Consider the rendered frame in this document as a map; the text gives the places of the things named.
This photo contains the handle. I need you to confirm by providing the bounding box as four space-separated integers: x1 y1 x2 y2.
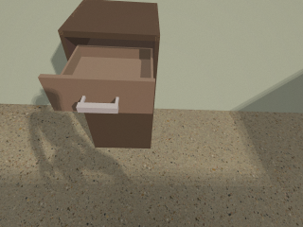
76 96 119 114

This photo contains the drawer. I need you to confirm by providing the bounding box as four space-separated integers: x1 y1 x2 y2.
38 44 155 114

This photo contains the cabinet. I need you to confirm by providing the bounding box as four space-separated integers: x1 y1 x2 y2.
58 0 160 148

